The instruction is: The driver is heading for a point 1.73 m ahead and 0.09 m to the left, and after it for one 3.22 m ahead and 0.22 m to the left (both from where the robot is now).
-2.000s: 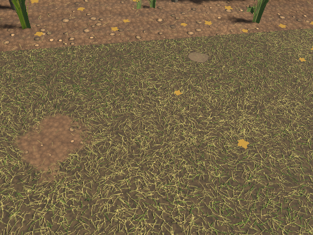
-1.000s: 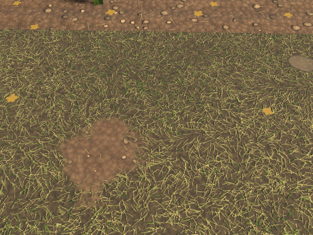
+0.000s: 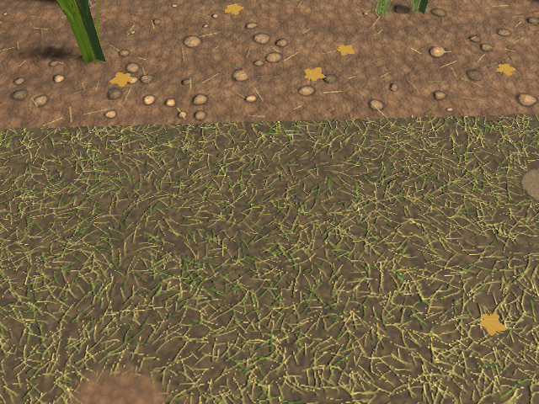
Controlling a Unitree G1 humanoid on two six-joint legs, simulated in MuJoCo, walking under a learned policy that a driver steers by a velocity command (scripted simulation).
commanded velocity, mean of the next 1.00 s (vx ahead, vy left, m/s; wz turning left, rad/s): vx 0.13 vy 0.00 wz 0.09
